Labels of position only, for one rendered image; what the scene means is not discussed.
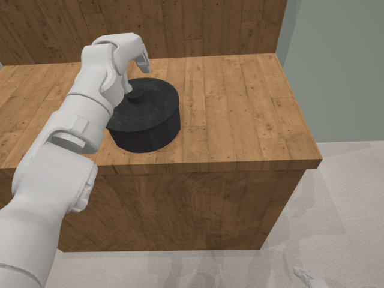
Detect robot left upper arm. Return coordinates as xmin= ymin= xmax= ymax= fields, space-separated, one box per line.
xmin=0 ymin=142 xmax=98 ymax=288

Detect left robot hand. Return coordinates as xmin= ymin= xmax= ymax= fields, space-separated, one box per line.
xmin=92 ymin=33 xmax=150 ymax=94

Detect left robot forearm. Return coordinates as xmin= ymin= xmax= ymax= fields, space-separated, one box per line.
xmin=12 ymin=39 xmax=128 ymax=195

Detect knob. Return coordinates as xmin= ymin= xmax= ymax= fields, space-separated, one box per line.
xmin=126 ymin=88 xmax=145 ymax=104

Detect lid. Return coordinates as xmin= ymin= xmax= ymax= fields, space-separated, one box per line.
xmin=106 ymin=77 xmax=179 ymax=134

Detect pot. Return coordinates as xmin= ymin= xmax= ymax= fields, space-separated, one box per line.
xmin=109 ymin=107 xmax=181 ymax=153

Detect right robot hand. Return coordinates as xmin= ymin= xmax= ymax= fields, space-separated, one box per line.
xmin=293 ymin=266 xmax=329 ymax=288

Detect table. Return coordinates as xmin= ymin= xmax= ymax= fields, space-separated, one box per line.
xmin=0 ymin=0 xmax=323 ymax=252

